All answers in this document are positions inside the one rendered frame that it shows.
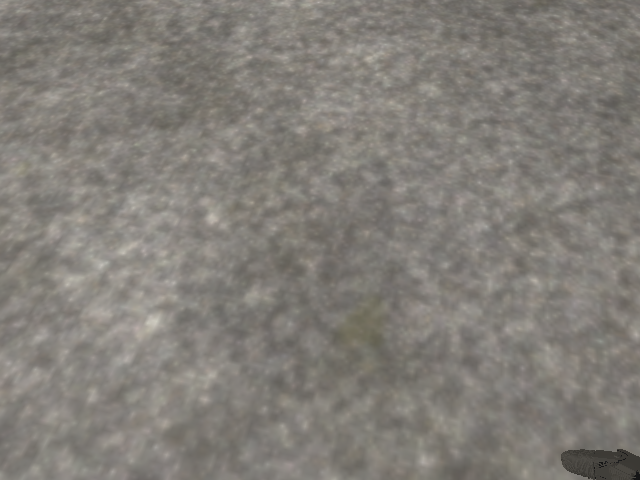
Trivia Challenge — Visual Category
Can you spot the robot right hand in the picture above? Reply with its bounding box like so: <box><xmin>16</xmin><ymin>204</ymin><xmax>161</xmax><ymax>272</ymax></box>
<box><xmin>561</xmin><ymin>449</ymin><xmax>640</xmax><ymax>480</ymax></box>

